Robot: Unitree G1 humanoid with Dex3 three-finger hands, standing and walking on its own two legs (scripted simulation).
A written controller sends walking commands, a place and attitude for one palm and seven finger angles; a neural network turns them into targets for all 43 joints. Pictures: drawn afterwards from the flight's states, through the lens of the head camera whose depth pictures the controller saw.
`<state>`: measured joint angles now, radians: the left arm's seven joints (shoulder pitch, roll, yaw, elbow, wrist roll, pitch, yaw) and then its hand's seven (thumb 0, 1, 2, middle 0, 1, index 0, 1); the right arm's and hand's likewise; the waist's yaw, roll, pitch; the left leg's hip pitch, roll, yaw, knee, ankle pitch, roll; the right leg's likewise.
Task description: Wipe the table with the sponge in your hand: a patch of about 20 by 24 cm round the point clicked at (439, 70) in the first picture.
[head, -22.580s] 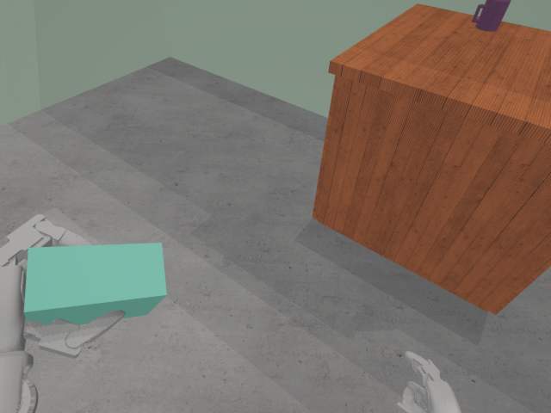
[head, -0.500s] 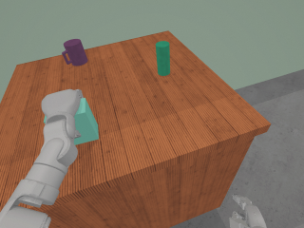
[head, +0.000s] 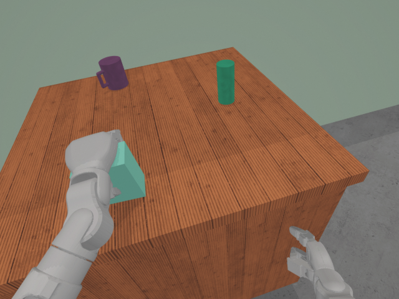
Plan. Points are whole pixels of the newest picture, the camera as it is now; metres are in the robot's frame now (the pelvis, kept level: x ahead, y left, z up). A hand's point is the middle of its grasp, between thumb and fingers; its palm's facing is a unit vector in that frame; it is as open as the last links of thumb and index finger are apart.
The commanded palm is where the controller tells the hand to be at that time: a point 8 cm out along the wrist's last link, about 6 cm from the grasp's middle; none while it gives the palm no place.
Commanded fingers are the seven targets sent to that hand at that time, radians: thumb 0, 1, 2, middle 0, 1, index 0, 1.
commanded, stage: wipe back along the middle lane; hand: left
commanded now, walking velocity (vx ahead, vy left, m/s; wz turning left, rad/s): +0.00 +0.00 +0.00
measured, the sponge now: (115, 181) +0.31 +0.23 +0.09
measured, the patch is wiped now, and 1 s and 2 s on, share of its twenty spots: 0.55 0.65 0.80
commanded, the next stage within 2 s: slide across to the third lane in 0.40 s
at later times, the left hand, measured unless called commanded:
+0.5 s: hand (106, 187) +0.26 +0.21 +0.14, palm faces +0.23 -0.16 -0.96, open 9.9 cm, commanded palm +0.21 +0.20 +0.17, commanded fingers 0.00 0.10 1.30 -1.20 -1.60 -1.20 -1.60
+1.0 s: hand (131, 187) +0.26 +0.16 +0.15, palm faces +0.18 -0.17 -0.97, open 9.9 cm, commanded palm +0.23 +0.15 +0.21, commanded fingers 0.00 0.10 1.30 -1.20 -1.60 -1.20 -1.60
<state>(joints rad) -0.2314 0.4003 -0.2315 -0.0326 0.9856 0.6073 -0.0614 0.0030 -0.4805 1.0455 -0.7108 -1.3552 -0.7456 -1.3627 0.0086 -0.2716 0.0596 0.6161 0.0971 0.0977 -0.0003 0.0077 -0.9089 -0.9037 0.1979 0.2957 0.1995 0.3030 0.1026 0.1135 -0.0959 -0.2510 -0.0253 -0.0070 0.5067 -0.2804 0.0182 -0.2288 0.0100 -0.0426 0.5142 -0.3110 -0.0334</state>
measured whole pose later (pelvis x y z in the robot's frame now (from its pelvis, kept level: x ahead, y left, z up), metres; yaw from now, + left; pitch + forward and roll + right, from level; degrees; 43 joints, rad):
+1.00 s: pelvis -0.03 -0.03 +0.00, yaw +0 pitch -3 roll +1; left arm -0.19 0.36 -0.33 -0.16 0.91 0.60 -0.03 0.00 -0.48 1.05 -0.71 -1.36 -0.74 -1.36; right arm 0.00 -0.24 0.07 0.64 0.09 0.05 -0.01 0.01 -0.91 -0.90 0.20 0.30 0.20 0.30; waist 0.12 0.12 -0.07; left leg -0.21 0.00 -0.02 0.50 -0.24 -0.02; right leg -0.20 0.03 -0.06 0.54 -0.29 -0.07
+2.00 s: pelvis -0.04 -0.05 +0.00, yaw -1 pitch +0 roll +2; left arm -0.53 0.32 -0.29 0.40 0.95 0.60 -0.06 -0.02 -0.50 1.05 -0.73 -1.34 -0.77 -1.35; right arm 0.05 -0.29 0.05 0.71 0.09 0.07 -0.06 0.01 -0.91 -0.90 0.20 0.30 0.20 0.30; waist 0.05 0.10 -0.10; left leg -0.25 0.02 -0.01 0.47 -0.22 -0.01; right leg -0.25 0.06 -0.05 0.52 -0.26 -0.10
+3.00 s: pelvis -0.03 -0.02 +0.00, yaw -1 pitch +7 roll +0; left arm -0.91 0.38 -0.17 0.99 0.99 0.37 0.02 0.00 -0.51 1.06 -0.75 -1.34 -0.79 -1.34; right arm 0.20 -0.28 0.01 0.75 0.08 0.08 -0.05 0.01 -0.91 -0.90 0.20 0.30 0.20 0.30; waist -0.03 0.07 -0.13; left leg -0.38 0.01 -0.01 0.46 -0.21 0.00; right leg -0.35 0.04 -0.04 0.46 -0.23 -0.06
